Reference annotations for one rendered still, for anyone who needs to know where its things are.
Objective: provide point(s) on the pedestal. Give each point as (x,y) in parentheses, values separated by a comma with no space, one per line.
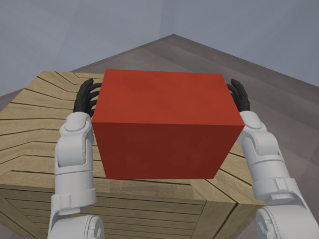
(218,208)

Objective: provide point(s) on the left robot forearm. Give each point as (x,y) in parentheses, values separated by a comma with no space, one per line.
(73,167)

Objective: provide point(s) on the robot left upper arm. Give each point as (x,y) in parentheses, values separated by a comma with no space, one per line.
(83,227)

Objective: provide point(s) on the right robot forearm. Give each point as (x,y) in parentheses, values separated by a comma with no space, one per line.
(271,180)

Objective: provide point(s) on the robot right hand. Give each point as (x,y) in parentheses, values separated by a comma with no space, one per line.
(239,96)

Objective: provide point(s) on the robot right upper arm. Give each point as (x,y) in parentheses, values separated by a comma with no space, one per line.
(285,222)

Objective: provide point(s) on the carton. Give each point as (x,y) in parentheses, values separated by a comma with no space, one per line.
(164,125)

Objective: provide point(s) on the robot left hand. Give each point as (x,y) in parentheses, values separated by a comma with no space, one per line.
(83,101)

